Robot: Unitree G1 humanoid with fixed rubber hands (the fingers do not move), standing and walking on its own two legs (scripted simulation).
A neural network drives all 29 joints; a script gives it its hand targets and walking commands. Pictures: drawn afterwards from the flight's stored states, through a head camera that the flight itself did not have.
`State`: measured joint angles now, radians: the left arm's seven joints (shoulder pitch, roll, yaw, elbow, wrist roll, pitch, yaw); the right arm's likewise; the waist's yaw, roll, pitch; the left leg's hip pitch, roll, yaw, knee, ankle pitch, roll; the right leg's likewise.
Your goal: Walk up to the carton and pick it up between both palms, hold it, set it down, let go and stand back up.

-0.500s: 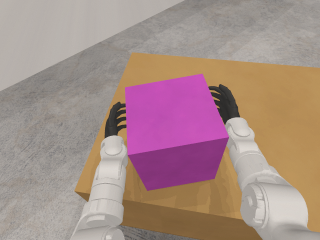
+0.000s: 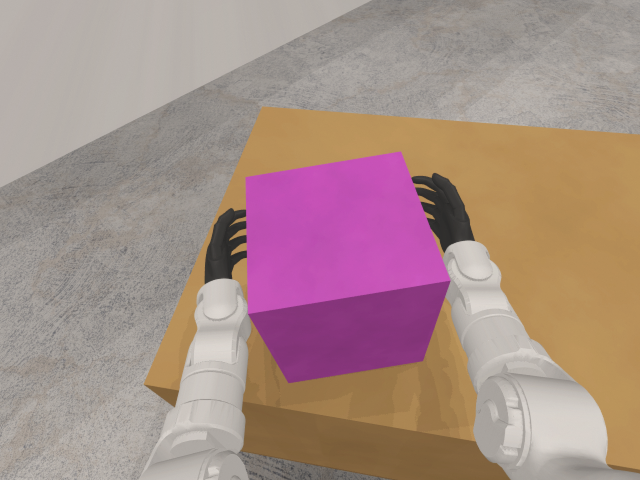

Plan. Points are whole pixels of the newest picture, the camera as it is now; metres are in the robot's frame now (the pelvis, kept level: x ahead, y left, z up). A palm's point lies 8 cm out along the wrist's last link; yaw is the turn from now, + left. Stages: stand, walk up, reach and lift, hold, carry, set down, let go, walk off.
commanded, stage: set down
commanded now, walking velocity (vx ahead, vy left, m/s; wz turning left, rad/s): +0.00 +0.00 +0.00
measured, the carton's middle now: (340, 275) +0.40 +0.03 -0.01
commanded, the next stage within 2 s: none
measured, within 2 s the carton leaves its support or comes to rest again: neither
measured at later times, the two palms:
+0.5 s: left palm (224, 272) +0.35 +0.18 +0.04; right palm (455, 236) +0.43 -0.11 +0.05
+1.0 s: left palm (228, 271) +0.35 +0.17 +0.04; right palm (458, 243) +0.43 -0.12 +0.04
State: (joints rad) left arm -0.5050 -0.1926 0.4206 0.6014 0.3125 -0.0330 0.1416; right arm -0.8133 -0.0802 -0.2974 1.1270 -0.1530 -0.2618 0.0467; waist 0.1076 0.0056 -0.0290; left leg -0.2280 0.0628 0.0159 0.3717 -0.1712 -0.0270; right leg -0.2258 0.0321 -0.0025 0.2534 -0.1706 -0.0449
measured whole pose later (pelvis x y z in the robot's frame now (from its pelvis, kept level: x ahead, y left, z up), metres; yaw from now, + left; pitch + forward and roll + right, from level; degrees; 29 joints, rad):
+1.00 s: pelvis +0.00 +0.00 +0.00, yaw +0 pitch +8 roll +1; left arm -0.52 -0.22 0.46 0.62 0.35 -0.11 0.11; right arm -0.77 -0.07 -0.37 1.09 -0.20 -0.29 0.07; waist 0.11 0.00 -0.01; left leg -0.23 0.06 0.02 0.37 -0.17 0.00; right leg -0.23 0.03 0.00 0.26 -0.18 -0.05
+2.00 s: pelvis +0.01 +0.00 -0.01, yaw +0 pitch +22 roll +1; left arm -0.56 -0.09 0.35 1.00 0.10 -0.37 0.19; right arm -0.85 -0.28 0.15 1.43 0.20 -0.53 0.00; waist 0.14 0.00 -0.16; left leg -0.49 0.07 0.02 0.37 -0.15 -0.06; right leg -0.54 0.03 0.00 0.36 -0.16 -0.05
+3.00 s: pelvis -0.07 +0.00 -0.01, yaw +0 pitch +15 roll +1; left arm -0.25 -0.07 0.17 0.60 -0.01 -0.20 0.22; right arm -0.43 -0.46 0.17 1.07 0.36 -0.46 0.21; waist 0.14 0.00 -0.10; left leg -0.46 0.08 0.02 0.37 -0.17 -0.07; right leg -0.54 0.05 -0.01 0.41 -0.13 -0.06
